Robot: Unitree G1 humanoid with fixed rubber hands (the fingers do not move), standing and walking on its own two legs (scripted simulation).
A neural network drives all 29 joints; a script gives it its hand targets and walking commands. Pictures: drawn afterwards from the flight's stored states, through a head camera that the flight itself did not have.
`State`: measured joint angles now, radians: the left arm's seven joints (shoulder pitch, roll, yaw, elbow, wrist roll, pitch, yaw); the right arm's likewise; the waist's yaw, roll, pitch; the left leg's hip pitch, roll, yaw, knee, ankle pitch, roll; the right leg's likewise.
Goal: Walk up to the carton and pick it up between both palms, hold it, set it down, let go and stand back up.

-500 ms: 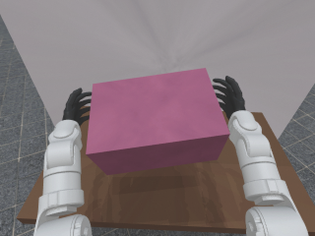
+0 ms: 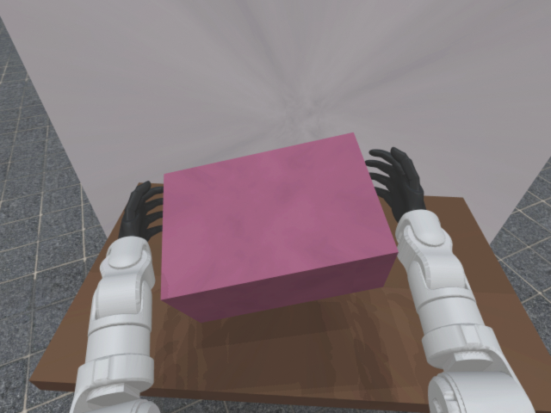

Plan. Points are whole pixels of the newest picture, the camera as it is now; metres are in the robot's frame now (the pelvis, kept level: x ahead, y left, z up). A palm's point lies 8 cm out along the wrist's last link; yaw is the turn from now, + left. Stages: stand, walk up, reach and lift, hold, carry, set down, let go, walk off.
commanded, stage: set down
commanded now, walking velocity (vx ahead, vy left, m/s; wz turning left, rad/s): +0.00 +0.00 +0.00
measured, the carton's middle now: (274, 230) +0.38 +0.00 +0.09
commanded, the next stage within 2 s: none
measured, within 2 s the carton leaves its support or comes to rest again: neither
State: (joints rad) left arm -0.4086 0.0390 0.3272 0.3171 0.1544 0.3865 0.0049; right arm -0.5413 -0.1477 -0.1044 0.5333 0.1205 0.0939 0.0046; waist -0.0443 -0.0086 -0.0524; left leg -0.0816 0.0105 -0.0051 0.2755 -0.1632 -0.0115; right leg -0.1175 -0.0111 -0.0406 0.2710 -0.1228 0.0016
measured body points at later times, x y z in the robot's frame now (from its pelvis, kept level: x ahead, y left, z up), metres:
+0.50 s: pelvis +0.00 +0.00 +0.00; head -0.01 +0.00 +0.45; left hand +0.37 +0.20 +0.09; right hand +0.39 -0.19 +0.12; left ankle -0.01 +0.13 -0.75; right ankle +0.02 -0.12 -0.75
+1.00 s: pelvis +0.01 +0.00 +0.00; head +0.02 +0.00 +0.45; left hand +0.37 +0.20 +0.05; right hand +0.40 -0.19 +0.08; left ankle -0.01 +0.13 -0.75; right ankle +0.02 -0.12 -0.75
